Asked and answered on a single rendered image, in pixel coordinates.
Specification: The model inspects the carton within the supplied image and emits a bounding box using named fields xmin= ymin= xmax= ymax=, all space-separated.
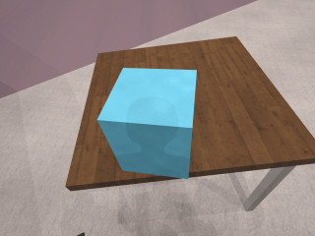
xmin=97 ymin=68 xmax=197 ymax=179

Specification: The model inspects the table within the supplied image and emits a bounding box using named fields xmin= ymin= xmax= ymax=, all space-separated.
xmin=65 ymin=36 xmax=315 ymax=211

